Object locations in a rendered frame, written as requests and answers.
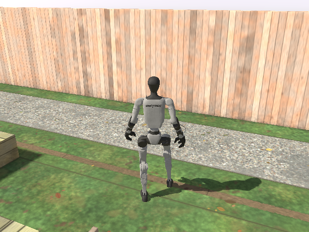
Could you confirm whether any robot left forearm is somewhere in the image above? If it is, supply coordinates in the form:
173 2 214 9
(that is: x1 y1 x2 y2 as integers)
126 116 135 133

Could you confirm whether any right robot upper arm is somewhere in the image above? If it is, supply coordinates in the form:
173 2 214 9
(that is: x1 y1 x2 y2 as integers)
164 97 177 125

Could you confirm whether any left robot upper arm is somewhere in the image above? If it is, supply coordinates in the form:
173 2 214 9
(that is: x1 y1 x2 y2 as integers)
131 98 144 124

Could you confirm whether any robot right forearm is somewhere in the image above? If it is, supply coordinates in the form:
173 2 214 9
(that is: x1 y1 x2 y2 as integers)
173 117 184 138

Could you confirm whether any left robot hand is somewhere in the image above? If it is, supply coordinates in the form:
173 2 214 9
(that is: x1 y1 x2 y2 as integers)
125 131 136 141

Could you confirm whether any right robot hand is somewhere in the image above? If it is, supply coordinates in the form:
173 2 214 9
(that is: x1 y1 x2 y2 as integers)
174 136 185 148

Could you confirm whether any left robot shin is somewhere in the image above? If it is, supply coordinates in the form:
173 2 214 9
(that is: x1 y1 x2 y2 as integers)
140 164 147 195

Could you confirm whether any robot torso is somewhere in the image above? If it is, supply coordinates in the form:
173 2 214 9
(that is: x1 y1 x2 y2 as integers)
143 97 165 145

